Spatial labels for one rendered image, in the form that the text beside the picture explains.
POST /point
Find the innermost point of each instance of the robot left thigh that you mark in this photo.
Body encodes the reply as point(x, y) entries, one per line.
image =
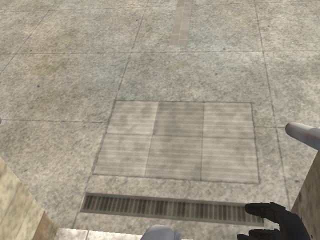
point(161, 232)

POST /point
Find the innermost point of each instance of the robot right hand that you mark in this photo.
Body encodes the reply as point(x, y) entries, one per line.
point(290, 225)

